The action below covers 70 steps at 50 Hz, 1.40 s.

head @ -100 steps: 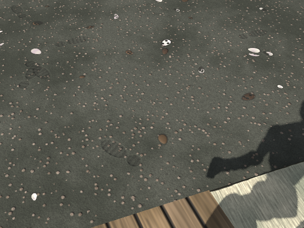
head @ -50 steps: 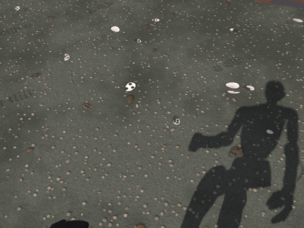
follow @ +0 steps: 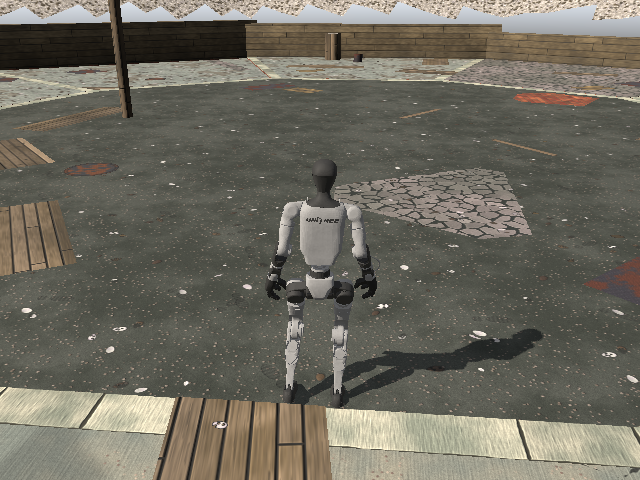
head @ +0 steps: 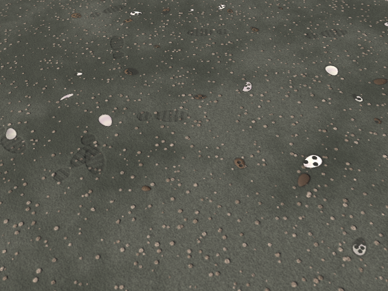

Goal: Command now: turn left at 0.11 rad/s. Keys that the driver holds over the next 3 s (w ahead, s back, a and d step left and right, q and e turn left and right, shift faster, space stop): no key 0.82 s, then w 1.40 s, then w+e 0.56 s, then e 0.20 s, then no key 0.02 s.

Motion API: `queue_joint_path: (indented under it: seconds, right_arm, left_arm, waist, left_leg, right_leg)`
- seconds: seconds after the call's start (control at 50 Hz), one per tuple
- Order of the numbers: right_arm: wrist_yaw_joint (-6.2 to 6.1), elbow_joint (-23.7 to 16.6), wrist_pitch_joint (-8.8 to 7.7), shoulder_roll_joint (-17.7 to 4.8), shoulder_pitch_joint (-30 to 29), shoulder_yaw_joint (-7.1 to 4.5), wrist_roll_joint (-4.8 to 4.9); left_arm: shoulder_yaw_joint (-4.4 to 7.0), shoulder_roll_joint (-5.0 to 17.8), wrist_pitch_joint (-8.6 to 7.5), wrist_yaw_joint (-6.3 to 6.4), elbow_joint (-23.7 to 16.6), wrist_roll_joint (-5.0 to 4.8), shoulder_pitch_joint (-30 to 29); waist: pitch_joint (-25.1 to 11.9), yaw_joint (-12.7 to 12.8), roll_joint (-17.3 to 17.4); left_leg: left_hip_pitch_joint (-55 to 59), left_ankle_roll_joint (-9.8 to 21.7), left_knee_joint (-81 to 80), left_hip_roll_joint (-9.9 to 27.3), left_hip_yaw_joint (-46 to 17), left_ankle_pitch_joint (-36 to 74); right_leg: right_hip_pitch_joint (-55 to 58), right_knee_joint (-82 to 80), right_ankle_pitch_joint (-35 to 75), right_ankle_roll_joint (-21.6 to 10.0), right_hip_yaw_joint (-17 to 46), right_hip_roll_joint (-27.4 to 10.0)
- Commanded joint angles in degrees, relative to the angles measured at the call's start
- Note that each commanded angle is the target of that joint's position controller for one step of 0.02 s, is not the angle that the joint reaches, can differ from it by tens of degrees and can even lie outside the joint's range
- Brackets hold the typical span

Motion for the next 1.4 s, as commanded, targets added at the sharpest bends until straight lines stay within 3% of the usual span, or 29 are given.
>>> queue_joint_path:
  seconds: [0.02,0.04,0.06,0.08,0.1,0.12,0.14,0.18,0.5,0.82,0.84,0.86,0.88,0.9,0.92,0.94,0.96,1.0,1.02,1.06,1.12,1.16,1.18,1.2,1.22,1.24,1.28,1.32,1.4]
  right_arm:
    - [0.58,-2.9,-1.81,-2.48,-1.72,-0.07,0.46]
    - [0.75,-1.77,-2.01,-2.97,-0.18,-0.2,0.09]
    - [0.79,-1.07,-2.11,-3.95,1.62,-0.31,-0.9]
    - [0.67,-0.87,-2.22,-5.8,3.42,-0.53,-1.71]
    - [0.98,0.83,-2.36,-7.93,2.76,-1.6,-1.03]
    - [1.38,0.56,-2.78,-4.5,2.62,-1.1,-0.84]
    - [1.41,1.38,-3.1,-2.73,2.97,-0.55,-1.17]
    - [1.3,1.96,-3.46,-2.35,2.32,-0.42,-1.05]
    - [0.15,8.17,-3.63,-2.25,4.59,-0.42,-0.46]
    - [-0.44,14.07,-3.01,-2.17,3.75,-0.51,-0.26]
    - [-0.5,14.79,-2.87,-1.71,4.71,-0.49,-0.19]
    - [-0.61,15.04,-2.78,-1.77,4.86,-0.66,0.22]
    - [-0.66,14.4,-2.94,-1.63,3.75,-0.71,0.51]
    - [-0.64,12.96,-3.5,-1.33,1.26,-0.68,0.79]
    - [-0.42,11.2,-4.33,-1.5,-2.22,-0.67,1.36]
    - [-0.15,9.66,-5.16,-2.04,-5.64,-0.82,1.8]
    - [0.13,9.3,-5.87,-2.22,-6.3,-1.08,1.97]
    - [0.68,10.56,-6.9,-2.62,-3.57,-1.62,1.83]
    - [0.84,11.01,-7.16,-2.94,-3.27,-1.86,1.58]
    - [1.41,11.7,-7.41,-1.0,-2.55,-1.53,1.23]
    - [2.15,13.65,-7.02,-0.55,2.48,-1.45,1.3]
    - [1.84,16.37,-6.62,-2.58,11.06,-2.37,1.48]
    - [1.34,17.13,-7.09,-6.88,17.82,-3.44,1.3]
    - [2.12,17.25,-8.0,-12.49,22.66,-3.7,0.12]
    - [2.81,17.23,-9.11,-10.4,20.03,-2.56,-0.65]
    - [3.32,15.5,-9.89,-7.63,13.93,-1.4,-0.35]
    - [3.83,13.17,-9.97,-5.33,5.19,-0.09,-0.18]
    - [3.5,13.97,-9.58,-3.64,6.85,0.59,-0.61]
    - [1.85,16.0,-9.21,-4.69,13.11,0.72,-0.32]
  left_arm:
    - [1.63,8.09,-0.57,0.05,-3.02,-0.07,-1.32]
    - [1.4,7.49,-0.6,-0.15,-2.38,-0.49,-0.05]
    - [1.17,6.97,-0.99,-0.46,-1.46,-0.69,1.67]
    - [0.77,5.88,-1.68,-0.96,-1.52,-0.34,1.87]
    - [1.48,7.31,-2.19,-1.55,-2.01,-0.61,2.79]
    - [1.78,8.64,-2.19,-1.58,-1.63,-0.24,-0.37]
    - [1.62,7.26,-1.93,-1.6,-1.83,-0.31,-1.86]
    - [1.38,5.74,-1.15,-1.57,-1.19,-0.3,-2.1]
    - [2.07,6.21,-1.09,-1.19,5.66,-1.12,-1.99]
    - [2.01,6.27,-0.95,-0.74,11.07,-1.38,-2.14]
    - [2.18,6.52,-0.81,-0.66,11.8,-1.49,-1.06]
    - [2.81,8.03,-0.54,-0.47,12.2,-2.08,-0.05]
    - [3.45,9.76,-0.39,-0.31,12.58,-2.59,1.87]
    - [3.98,11.52,-0.56,-0.22,13.11,-2.88,4.98]
    - [4.53,13.35,-1.19,-0.13,13.32,-2.83,6.59]
    - [4.7,13.79,-2.26,0.02,13.19,-2.05,7.11]
    - [4.66,13.5,-3.31,0.03,12.84,-1.52,6.41]
    - [4.34,11.92,-4.41,-0.26,11.68,-2.18,2.78]
    - [4.28,11.44,-4.38,-0.36,11.5,-2.61,1.87]
    - [4.56,12.04,-4.04,-0.53,11.62,-2.86,1.03]
    - [4.84,13.28,-3.64,-0.76,12.17,-3.84,1.32]
    - [3.79,10.27,-3.79,-0.97,12.04,-3.08,0.81]
    - [2.39,5.95,-4.15,-1.4,10.9,-2.05,-1.22]
    - [1.82,3.12,-5.38,-1.3,7.67,-2.39,-1.74]
    - [2.6,7.03,-6.34,-1.43,6.62,-4.35,-3.31]
    - [2.93,9.42,-6.79,-1.74,5.69,-4.97,-4.76]
    - [3.38,9.92,-6.55,-1.37,7.46,-2.8,-2.71]
    - [3.56,9.44,-5.73,-1.73,8.29,-2.34,-2.03]
    - [2.96,6.98,-4.95,-2.08,5.55,-1.69,-9.75]
  waist:
    - [-0.89,-0.01,-10.74]
    - [0.14,-0.5,-9.12]
    - [0.11,-0.77,-7.94]
    - [-0.61,-0.26,-4.77]
    - [0.03,2.22,2.56]
    - [-0.32,-0.36,0.55]
    - [-1.02,-0.41,0.79]
    - [-0.01,-0.18,1.24]
    - [0.96,-0.61,-2.34]
    - [2.48,-0.59,-2.2]
    - [1.33,-0.57,-2.98]
    - [1.83,-0.07,-4.45]
    - [3.34,1.05,-7.06]
    - [5.67,2.49,-10.42]
    - [9.08,3.61,-12.79]
    - [11.53,4.53,-12.6]
    - [11.57,3.99,-11.18]
    - [8.33,1.54,-8.34]
    - [6.99,1.23,-8.16]
    - [4.63,0.18,-9.07]
    - [2.85,-2.88,-8.05]
    - [1.24,-6.73,-5.28]
    - [0.44,-9.61,5.85]
    - [-1.63,-8.64,17.21]
    - [0.07,-6.85,10.78]
    - [4.51,-4.61,6.53]
    - [4.87,-0.76,2.51]
    - [3.95,-0.44,3.95]
    - [3.97,-2.26,1.19]
  left_leg:
    - [7.99,1.47,-16.95,0.01,3.93,1.86]
    - [11.02,2.73,-22.7,-0.18,4.16,6.42]
    - [14.51,3.85,-23.66,1.38,1.93,10.19]
    - [17.84,5.22,-22.66,4.95,-1.68,16.83]
    - [12.65,7.19,-19.63,3.45,-1.25,12.0]
    - [9.49,7.08,-20.8,2.42,-0.67,7.88]
    - [8.82,6.35,-22.03,2.65,-0.73,6.53]
    - [8.35,5.2,-22.7,2.36,-0.6,6.99]
    - [12.08,4.5,-22.08,1.17,0.7,13.64]
    - [13.66,3.92,-23.8,0.69,1.9,13.51]
    - [13.85,4.1,-23.02,-0.37,3.26,8.09]
    - [11.83,4.66,-19.97,-2.31,5.63,-0.66]
    - [7.35,5.16,-15.34,-3.5,7.59,-7.4]
    - [0.84,5.49,-9.24,-3.4,9.08,-9.89]
    - [-4.16,6.25,-3.0,-1.53,7.83,-10.06]
    - [-9.74,6.87,4.3,0.84,4.57,-12.23]
    - [-14.53,7.44,9.16,2.97,2.54,-12.51]
    - [-14.74,8.18,6.41,5.25,2.01,-7.87]
    - [-10.73,7.88,1.58,5.04,3.28,-5.46]
    - [0.28,6.87,-6.05,2.63,6.86,-1.28]
    - [15.33,5.7,-15.59,-1.29,11.39,6.38]
    - [25.87,6.57,-17.92,-2.7,11.75,3.38]
    - [31.97,10.44,-26.0,7.79,-4.03,-4.66]
    - [36.86,19.62,-38.29,21.03,-35.16,-15.79]
    - [33.35,22.73,-41.24,24.13,-42.39,-26.33]
    - [29.81,20.56,-40.68,22.35,-35.62,-25.0]
    - [22.28,15.58,-40.24,16.34,-19.97,-7.72]
    - [19.31,13.63,-41.1,12.07,-9.74,6.05]
    - [22.45,14.26,-41.3,10.58,-2.56,23.85]
  right_leg:
    - [1.39,-12.65,-10.14,-8.05,14.09,-11.86]
    - [0.36,-12.43,-10.61,-6.87,14.45,-11.56]
    - [-1.11,-11.8,-9.22,-4.71,14.64,-11.21]
    - [-3.16,-9.13,-6.84,-2.44,13.0,-9.48]
    - [-0.79,-9.02,-4.32,-0.81,7.45,-5.16]
    - [2.93,-6.32,-3.68,0.2,5.88,-4.44]
    - [4.17,-5.71,-3.49,0.06,5.46,-4.44]
    - [4.59,-4.92,-1.89,-0.37,4.87,-4.11]
    - [7.33,-3.29,8.71,0.38,3.52,-3.94]
    - [8.57,-5.13,8.83,0.23,3.86,-4.13]
    - [9.06,-5.79,2.07,-0.22,3.83,-3.82]
    - [8.91,-6.93,-10.53,-1.63,5.11,-4.12]
    - [8.58,-10.21,-24.66,-4.09,10.09,-7.16]
    - [9.33,-15.77,-36.05,-7.71,19.38,-13.38]
    - [7.92,-20.98,-41.2,-11.74,29.38,-19.58]
    - [7.65,-23.87,-39.23,-14.14,35.55,-23.31]
    - [10.0,-24.02,-35.07,-14.67,36.97,-24.73]
    - [12.3,-22.6,-25.84,-11.44,29.68,-21.57]
    - [10.99,-22.36,-20.59,-9.39,24.06,-18.86]
    - [5.36,-20.75,-13.36,-7.2,14.59,-14.09]
    - [-3.36,-15.56,-15.45,-6.72,9.65,-12.2]
    - [-9.68,-5.97,-16.85,-4.63,7.61,-9.94]
    - [-17.68,16.09,-11.57,-0.56,1.07,-5.32]
    - [-31.69,34.69,-20.22,0.81,1.67,1.42]
    - [-36.63,44.08,-17.74,-0.86,8.37,-1.96]
    - [-40.11,45.48,-10.65,-2.59,8.88,-4.88]
    - [-33.28,39.09,0.26,-2.56,8.34,-8.55]
    - [-26.75,33.54,5.82,-1.37,6.52,-8.94]
    - [-28.14,21.82,12.95,0.81,4.36,-7.59]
